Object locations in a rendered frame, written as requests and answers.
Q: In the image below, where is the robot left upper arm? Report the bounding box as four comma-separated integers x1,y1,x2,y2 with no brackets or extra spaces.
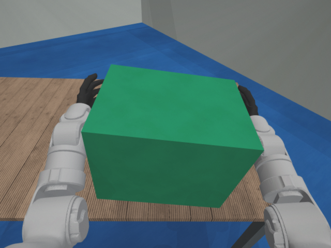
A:
5,195,89,248

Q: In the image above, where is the robot left forearm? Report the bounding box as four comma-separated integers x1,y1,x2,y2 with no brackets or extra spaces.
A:
22,103,91,239

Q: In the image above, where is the robot right forearm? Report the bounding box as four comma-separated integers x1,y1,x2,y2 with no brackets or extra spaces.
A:
250,115,331,238

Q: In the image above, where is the table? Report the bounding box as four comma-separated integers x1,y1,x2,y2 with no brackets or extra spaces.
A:
0,77,271,248

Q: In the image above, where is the robot right upper arm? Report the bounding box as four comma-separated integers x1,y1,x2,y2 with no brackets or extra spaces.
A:
264,202,331,248

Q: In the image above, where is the robot right hand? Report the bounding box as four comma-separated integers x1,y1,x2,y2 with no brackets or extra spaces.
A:
238,85,259,116

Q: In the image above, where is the robot left hand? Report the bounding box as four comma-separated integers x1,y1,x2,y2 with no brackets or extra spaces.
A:
76,73,104,108

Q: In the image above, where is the carton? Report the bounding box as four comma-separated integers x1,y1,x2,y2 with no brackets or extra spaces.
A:
81,64,264,208

